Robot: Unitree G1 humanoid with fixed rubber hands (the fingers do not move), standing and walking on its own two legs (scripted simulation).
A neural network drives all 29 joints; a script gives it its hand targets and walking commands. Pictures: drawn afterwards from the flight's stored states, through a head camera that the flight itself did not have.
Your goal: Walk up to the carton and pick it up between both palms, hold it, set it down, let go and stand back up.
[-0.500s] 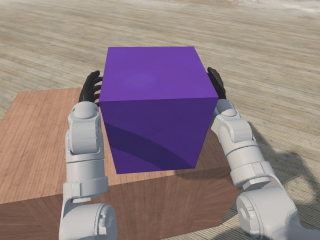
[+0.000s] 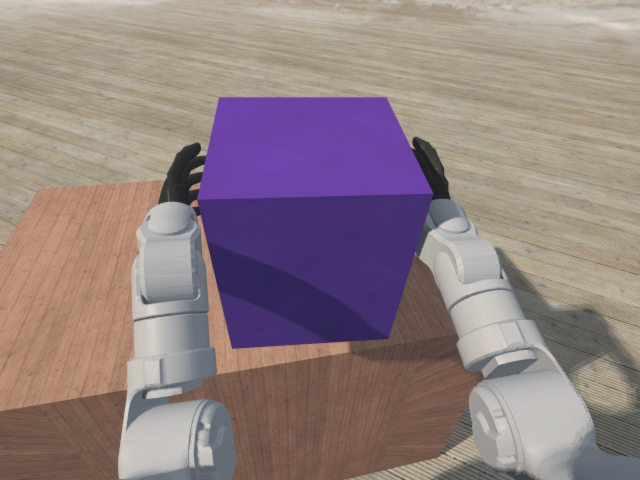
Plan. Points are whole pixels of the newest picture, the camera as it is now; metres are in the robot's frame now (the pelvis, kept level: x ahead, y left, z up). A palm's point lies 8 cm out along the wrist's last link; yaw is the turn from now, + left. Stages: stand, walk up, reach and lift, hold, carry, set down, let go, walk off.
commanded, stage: hold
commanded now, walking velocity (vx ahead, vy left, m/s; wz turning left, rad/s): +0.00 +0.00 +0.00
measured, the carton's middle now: (308, 224) +0.38 +0.01 +0.17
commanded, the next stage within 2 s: set down in 1.50 s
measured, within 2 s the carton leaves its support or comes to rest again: neither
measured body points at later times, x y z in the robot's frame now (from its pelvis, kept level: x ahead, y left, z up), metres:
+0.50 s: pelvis -0.01 +0.01 +0.00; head -0.06 +0.04 +0.45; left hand +0.37 +0.17 +0.21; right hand +0.38 -0.13 +0.21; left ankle +0.05 +0.12 -0.75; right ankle +0.00 -0.10 -0.75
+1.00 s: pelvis +0.00 +0.00 +0.00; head -0.06 +0.04 +0.44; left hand +0.37 +0.17 +0.21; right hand +0.38 -0.14 +0.22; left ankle +0.05 +0.12 -0.75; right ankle +0.00 -0.10 -0.75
